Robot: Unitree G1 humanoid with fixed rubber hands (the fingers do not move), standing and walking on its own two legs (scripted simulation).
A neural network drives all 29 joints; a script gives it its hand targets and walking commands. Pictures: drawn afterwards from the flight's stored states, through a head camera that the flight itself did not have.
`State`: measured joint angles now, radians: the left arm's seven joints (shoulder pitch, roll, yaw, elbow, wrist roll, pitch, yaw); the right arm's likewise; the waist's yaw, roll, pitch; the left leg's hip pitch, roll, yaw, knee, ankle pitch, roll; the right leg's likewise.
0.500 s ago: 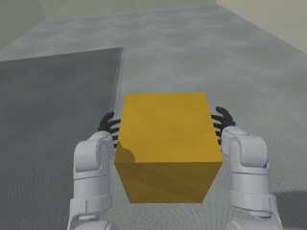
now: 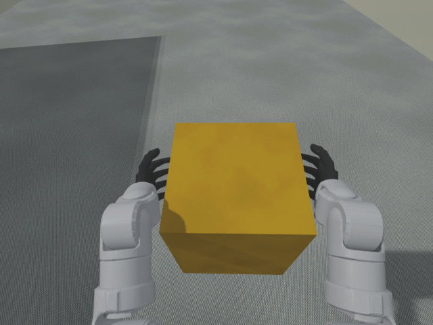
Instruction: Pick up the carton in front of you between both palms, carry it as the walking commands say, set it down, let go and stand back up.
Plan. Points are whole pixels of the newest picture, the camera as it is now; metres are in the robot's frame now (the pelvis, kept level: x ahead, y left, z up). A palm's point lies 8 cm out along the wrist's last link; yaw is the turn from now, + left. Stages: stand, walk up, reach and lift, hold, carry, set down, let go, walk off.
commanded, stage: carry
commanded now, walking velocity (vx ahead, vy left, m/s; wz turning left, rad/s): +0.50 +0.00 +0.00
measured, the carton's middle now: (233, 205) +0.34 +0.00 +0.05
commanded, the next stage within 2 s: none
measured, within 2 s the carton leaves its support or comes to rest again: neither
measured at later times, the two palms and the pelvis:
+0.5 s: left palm (182, 92) +0.64 +0.13 +0.12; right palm (299, 88) +0.65 -0.17 +0.12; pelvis +0.33 -0.03 +0.00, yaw +2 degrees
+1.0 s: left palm (181, 53) +0.90 +0.16 +0.11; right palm (273, 49) +0.91 -0.14 +0.11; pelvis +0.66 +0.01 +0.00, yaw +1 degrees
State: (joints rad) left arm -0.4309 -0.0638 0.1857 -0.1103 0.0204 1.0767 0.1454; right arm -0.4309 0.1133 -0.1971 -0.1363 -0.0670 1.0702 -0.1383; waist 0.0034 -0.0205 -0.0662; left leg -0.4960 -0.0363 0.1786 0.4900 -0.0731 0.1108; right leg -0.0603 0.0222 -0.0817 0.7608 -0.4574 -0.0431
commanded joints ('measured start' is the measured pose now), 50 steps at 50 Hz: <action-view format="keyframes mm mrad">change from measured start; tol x16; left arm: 1 -527 -742 -630 -71 -255 36 -82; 26 -544 -869 -641 -44 -235 49 -114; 33 -365 -1066 -790 -288 -285 25 -183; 43 -16 -918 -772 -422 -275 113 -214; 50 -63 -811 -763 -437 -280 171 -194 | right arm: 1 -435 664 607 11 242 46 68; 9 -695 879 720 -64 383 12 138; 21 -524 780 615 38 267 48 122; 35 -180 1018 825 -233 294 43 171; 50 5 773 761 -364 308 176 191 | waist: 1 -74 281 -581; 5 -54 43 -387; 23 -3 176 -302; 26 25 -278 -498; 30 10 -28 -399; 45 17 -132 -128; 50 -31 54 -279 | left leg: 1 955 443 -732 -52 232 250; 7 498 309 -421 -192 27 109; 20 668 216 -140 -154 518 29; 23 597 203 -55 70 676 -39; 25 237 124 -46 459 158 -92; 26 -88 -24 -98 713 -392 -120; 28 -203 60 -204 806 -364 -86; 45 -91 84 23 25 53 -110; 49 408 29 82 -45 -50 -81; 50 595 232 -233 -101 -209 -29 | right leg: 1 -631 53 96 662 -98 35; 20 -573 -32 -92 -245 463 20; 24 3 -18 -121 -372 431 2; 26 456 -458 609 -420 375 -200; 33 197 -321 206 -516 569 -109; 45 192 -240 -15 -536 816 -55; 48 102 -220 -98 -323 936 -10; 50 -222 -142 -118 90 555 46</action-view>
